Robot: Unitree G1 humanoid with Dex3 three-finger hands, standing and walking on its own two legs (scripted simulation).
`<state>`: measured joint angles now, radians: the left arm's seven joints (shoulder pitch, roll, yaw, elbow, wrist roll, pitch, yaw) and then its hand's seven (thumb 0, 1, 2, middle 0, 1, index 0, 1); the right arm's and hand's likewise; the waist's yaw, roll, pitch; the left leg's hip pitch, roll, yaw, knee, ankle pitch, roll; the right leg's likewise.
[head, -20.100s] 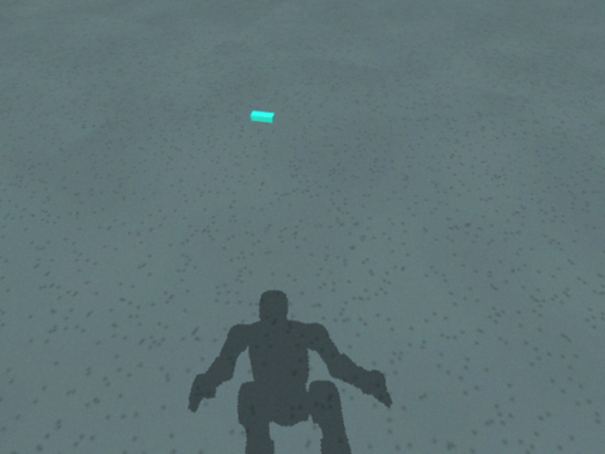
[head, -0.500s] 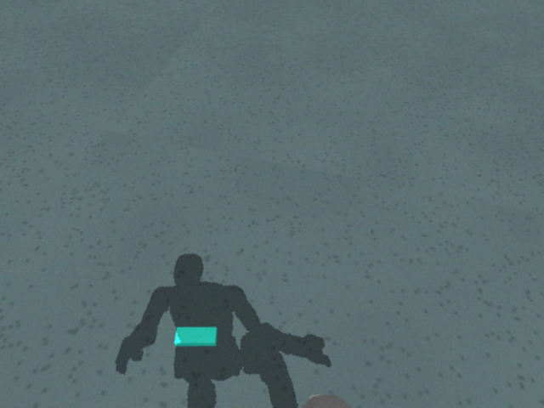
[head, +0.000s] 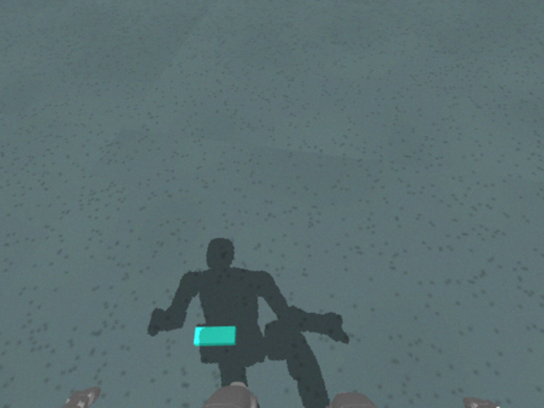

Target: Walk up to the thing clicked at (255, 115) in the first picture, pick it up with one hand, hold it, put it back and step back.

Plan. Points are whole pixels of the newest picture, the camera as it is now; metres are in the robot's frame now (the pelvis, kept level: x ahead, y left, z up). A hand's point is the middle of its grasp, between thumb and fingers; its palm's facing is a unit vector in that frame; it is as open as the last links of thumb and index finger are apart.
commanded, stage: walk up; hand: left
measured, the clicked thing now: (215, 336) +0.41 +0.24 -0.73
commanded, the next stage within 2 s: none
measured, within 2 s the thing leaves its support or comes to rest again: neither
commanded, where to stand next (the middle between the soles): +0.03 +0.00 m, yaw +0 degrees
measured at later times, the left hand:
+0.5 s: hand out of the picture +0.01 +0.26 -0.14, palm faces -0.06 -0.94 -0.34, open 7.3 cm
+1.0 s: hand out of the picture +0.10 +0.26 -0.12, palm faces -0.02 -0.94 -0.35, open 7.3 cm
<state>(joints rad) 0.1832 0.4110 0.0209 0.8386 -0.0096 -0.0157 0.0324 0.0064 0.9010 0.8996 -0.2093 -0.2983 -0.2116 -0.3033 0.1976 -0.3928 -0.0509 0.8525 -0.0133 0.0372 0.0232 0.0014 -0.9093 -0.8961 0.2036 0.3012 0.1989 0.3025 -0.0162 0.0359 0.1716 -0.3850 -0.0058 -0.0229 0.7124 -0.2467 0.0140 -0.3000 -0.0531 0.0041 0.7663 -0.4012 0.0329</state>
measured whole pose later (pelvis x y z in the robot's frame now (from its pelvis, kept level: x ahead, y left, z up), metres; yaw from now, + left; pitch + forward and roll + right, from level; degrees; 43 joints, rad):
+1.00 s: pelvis -0.01 +0.00 +0.02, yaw -1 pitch -3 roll +0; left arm 0.09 0.37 0.03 1.03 0.01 -0.01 -0.02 0.01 0.91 0.90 -0.21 -0.30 -0.21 -0.30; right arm 0.14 -0.37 0.00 1.04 0.00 -0.04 0.00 0.00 -0.91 -0.90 0.20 0.30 0.20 0.30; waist 0.00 0.00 0.07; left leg -0.25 -0.01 -0.08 0.53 -0.23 -0.01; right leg -0.10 0.01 -0.03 0.49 -0.35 -0.02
